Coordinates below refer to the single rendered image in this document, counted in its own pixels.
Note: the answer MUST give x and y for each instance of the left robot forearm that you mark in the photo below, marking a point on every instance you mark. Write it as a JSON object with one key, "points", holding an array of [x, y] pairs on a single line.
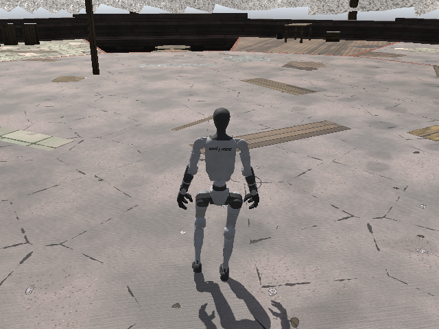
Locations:
{"points": [[185, 182]]}

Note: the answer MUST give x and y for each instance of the humanoid robot torso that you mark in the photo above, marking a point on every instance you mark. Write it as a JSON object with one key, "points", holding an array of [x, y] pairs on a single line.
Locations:
{"points": [[220, 165]]}

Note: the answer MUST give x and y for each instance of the right robot upper arm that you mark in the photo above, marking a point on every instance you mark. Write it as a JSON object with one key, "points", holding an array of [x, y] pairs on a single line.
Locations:
{"points": [[245, 156]]}

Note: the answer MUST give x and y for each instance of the robot left hand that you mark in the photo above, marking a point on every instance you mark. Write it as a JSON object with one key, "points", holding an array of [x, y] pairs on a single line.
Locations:
{"points": [[181, 199]]}

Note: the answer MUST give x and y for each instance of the robot right hand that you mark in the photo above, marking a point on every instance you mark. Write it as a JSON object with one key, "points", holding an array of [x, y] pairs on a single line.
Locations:
{"points": [[252, 198]]}

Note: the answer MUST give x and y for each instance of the left robot upper arm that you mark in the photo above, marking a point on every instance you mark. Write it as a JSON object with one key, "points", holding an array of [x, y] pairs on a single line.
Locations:
{"points": [[195, 155]]}

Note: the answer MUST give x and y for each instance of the right robot forearm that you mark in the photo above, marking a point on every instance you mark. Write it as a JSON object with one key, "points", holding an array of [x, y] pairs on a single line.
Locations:
{"points": [[252, 183]]}

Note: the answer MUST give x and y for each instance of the left robot thigh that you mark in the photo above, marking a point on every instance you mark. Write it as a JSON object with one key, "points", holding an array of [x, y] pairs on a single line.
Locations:
{"points": [[202, 200]]}

